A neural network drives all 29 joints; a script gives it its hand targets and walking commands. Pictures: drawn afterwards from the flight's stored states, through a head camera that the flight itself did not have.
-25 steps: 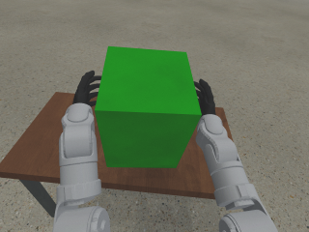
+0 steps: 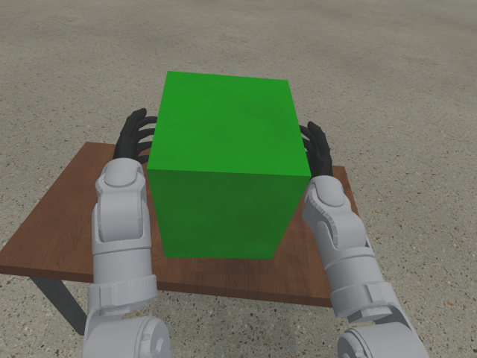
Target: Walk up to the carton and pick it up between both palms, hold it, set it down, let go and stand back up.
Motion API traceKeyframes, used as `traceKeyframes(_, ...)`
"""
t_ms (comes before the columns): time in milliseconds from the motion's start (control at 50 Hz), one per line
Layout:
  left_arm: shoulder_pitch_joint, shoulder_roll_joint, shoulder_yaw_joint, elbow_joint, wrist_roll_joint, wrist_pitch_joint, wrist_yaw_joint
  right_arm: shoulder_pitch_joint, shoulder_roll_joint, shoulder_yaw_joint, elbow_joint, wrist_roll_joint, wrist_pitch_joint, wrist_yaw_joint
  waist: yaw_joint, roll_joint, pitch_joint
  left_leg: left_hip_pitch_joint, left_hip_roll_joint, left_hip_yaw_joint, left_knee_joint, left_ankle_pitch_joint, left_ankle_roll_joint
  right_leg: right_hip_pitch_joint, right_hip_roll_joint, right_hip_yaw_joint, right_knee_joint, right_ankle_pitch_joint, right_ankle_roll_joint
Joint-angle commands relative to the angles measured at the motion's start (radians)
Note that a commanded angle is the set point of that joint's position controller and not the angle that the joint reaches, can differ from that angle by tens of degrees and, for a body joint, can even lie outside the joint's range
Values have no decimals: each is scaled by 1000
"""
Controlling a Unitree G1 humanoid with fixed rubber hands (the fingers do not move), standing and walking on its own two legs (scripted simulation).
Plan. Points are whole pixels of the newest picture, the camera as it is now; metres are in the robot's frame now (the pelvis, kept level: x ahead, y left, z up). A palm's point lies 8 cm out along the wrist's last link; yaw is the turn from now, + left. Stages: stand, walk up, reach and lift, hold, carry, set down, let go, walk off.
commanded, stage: hold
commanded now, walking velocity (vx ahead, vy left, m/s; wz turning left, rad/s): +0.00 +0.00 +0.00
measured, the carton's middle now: (223, 172) +0.41 +0.01 +0.13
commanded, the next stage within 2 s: none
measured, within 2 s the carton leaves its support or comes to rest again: neither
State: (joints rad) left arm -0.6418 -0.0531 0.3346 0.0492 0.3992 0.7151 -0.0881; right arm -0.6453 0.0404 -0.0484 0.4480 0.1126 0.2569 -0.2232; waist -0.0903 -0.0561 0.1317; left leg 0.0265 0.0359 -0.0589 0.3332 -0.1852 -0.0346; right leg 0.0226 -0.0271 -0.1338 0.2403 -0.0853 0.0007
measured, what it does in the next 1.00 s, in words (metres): stands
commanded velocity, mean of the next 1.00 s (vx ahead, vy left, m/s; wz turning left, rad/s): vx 0.00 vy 0.00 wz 0.00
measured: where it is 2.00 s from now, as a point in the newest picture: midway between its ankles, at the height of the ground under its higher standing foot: outside the picture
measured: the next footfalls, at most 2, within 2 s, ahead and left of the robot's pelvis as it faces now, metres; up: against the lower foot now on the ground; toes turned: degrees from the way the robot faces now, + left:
none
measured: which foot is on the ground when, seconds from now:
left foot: down 0.00-1.00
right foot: down 0.00-1.00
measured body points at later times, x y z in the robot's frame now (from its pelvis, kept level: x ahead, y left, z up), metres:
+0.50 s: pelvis +0.00 +0.01 +0.00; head -0.02 +0.03 +0.45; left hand +0.39 +0.15 +0.19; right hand +0.37 -0.14 +0.17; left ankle +0.01 +0.14 -0.75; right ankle +0.04 -0.12 -0.75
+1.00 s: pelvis +0.01 +0.01 +0.00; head -0.02 +0.03 +0.45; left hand +0.39 +0.15 +0.18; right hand +0.38 -0.14 +0.17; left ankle +0.01 +0.14 -0.75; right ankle +0.04 -0.12 -0.75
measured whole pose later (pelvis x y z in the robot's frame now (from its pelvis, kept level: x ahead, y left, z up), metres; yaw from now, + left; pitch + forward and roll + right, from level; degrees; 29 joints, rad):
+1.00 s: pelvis +0.01 +0.01 +0.00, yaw -1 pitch -11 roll -1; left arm -0.61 -0.06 0.34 0.06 0.39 0.70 -0.08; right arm -0.63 0.03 -0.02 0.46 0.12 0.24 -0.23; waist -0.10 -0.05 0.13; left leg 0.05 0.04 -0.03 0.33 -0.20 -0.03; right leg 0.04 -0.03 -0.11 0.24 -0.09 0.01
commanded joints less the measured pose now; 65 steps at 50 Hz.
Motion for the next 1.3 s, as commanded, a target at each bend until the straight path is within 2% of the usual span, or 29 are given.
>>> traceKeyframes(0, -520, -462, -476, -69, -163, -51, -138, -669, 444, 364, -288, 62, -73, 125, -12, 87, -445, -65, -88, 101, -35, 266, -9, 269, 72, -13, 24, 87, 16)
traceKeyframes(180, -519, -459, -478, -76, -165, -51, -139, -667, 447, 369, -294, 65, -72, 122, -11, 85, -446, -68, -89, 101, -36, 266, -7, 274, 71, -12, 25, 95, 18)
traceKeyframes(200, -488, -447, -420, 13, -165, -46, -148, -647, 449, 350, -278, 41, -72, 110, -45, 44, -431, -81, -108, 129, -58, 133, 20, 291, 54, 9, 11, 107, 40)
traceKeyframes(220, -493, -441, -406, 1, -163, -51, -153, -646, 452, 343, -255, 32, -72, 107, -31, 42, -397, -120, -97, 119, -81, 91, 27, 296, 50, 1, 21, 102, 44)
traceKeyframes(240, -505, -440, -411, -10, -161, -53, -155, -639, 455, 340, -247, 27, -75, 109, -31, 52, -395, -126, -96, 119, -87, 82, 24, 303, 48, 0, 25, 101, 44)
traceKeyframes(300, -512, -457, -443, -34, -169, -60, -146, -666, 458, 366, -281, 46, -91, 114, -20, 84, -450, -83, -92, 113, -52, 193, 2, 302, 61, -5, 35, 139, 34)
traceKeyframes(380, -499, -478, -476, -52, -181, -70, -130, -678, 455, 404, -306, 74, -100, 110, -11, 88, -486, -26, -87, 106, -15, 303, -9, 271, 78, -7, 36, 159, 26)
traceKeyframes(520, -491, -486, -470, -37, -161, -58, -124, -653, 435, 371, -264, 66, -93, 125, -11, 99, -412, -37, -76, 111, -43, 262, -11, 235, 81, -6, 20, 63, 16)
traceKeyframes(680, -490, -490, -480, -45, -166, -57, -124, -651, 435, 365, -266, 66, -93, 124, -23, 99, -419, -22, -79, 112, -34, 277, -17, 237, 80, -6, 20, 84, 18)
traceKeyframes(900, -489, -474, -466, -52, -169, -61, -128, -654, 452, 390, -283, 68, -92, 116, -12, 79, -435, -39, -86, 114, -35, 257, -4, 265, 73, 1, 25, 127, 25)
traceKeyframes(1280, -505, -476, -457, -31, -164, -61, -132, -658, 449, 368, -263, 57, -93, 119, -16, 85, -426, -45, -84, 116, -44, 231, -3, 253, 74, -3, 22, 92, 24)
